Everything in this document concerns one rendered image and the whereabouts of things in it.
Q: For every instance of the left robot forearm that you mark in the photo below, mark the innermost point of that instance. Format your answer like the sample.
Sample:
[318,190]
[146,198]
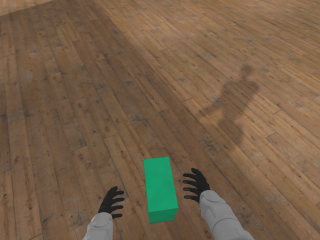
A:
[100,227]

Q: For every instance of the right robot hand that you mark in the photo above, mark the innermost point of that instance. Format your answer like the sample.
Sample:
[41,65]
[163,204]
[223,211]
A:
[200,183]

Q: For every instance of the right robot forearm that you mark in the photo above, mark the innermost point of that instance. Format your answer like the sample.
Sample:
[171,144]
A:
[220,218]

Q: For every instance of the left robot hand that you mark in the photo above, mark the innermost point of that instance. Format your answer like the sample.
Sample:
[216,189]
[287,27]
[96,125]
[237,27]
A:
[108,201]

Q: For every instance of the carton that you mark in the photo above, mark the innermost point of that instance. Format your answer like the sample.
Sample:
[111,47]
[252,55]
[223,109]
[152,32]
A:
[160,190]

